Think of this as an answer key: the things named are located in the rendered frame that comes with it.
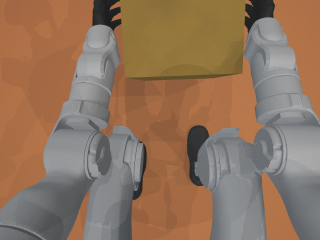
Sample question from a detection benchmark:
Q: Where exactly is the left robot shin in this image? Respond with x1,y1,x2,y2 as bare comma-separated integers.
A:
112,126,139,191

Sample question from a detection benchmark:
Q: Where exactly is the robot right forearm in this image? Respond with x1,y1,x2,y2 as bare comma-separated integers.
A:
243,17,320,127

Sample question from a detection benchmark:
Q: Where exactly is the right robot hand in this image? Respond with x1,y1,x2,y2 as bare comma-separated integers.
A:
244,0,275,33

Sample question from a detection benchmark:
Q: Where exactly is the robot left forearm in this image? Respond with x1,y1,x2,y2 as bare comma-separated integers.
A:
43,24,121,167

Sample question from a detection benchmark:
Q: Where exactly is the right robot upper arm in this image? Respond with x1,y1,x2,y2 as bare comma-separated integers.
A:
251,124,320,240

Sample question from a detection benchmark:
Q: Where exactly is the left robot upper arm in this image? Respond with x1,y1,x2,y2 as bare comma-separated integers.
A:
0,129,112,240

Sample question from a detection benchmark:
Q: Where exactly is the carton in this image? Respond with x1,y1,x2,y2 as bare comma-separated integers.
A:
120,0,246,81

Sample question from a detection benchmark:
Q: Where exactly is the right robot shin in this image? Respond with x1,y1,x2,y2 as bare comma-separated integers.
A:
194,127,263,185

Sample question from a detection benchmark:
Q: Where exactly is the left robot hand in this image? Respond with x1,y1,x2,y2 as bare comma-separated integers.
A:
92,0,122,31

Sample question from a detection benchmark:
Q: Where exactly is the robot shin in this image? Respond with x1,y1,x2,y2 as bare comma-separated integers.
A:
194,127,263,185
112,126,139,191

